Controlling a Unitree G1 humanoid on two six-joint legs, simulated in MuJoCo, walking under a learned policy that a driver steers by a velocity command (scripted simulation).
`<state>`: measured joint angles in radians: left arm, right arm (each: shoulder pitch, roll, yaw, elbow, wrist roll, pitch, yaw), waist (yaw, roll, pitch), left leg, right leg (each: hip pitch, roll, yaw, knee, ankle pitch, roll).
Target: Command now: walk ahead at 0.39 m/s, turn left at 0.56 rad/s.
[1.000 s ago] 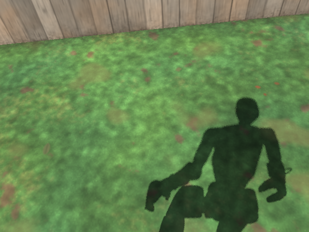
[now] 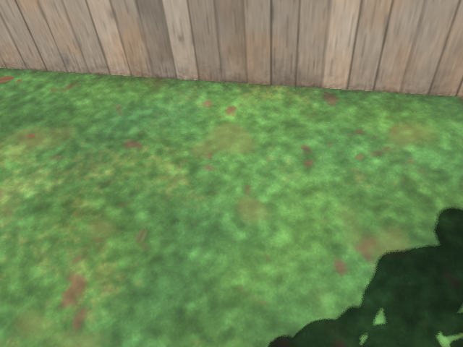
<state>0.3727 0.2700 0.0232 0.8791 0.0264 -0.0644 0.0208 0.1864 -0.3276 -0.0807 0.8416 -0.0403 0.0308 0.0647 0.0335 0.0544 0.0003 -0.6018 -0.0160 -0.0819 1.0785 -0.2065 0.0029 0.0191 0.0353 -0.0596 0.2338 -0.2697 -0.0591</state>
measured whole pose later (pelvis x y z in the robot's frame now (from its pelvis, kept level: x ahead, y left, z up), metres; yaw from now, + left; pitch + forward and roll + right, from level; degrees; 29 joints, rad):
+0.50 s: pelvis +0.26 +0.06 +0.00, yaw +0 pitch -1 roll +1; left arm 0.30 0.24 0.04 0.94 0.02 -0.02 -0.03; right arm 0.32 -0.23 -0.04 0.93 -0.02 -0.09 0.00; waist 0.02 -0.04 0.05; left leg -0.04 -0.07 0.16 0.27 -0.23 0.10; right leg -0.61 -0.09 0.03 1.10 -0.18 -0.06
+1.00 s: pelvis +0.51 +0.02 +0.00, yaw -15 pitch +0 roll +0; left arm 0.25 0.25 0.05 0.92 0.01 -0.05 0.00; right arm 0.17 -0.24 -0.03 0.83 -0.03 -0.04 -0.01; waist 0.00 0.02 0.10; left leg -0.57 0.08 -0.03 1.09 -0.30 -0.01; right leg -0.18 0.13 -0.04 0.35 -0.17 -0.14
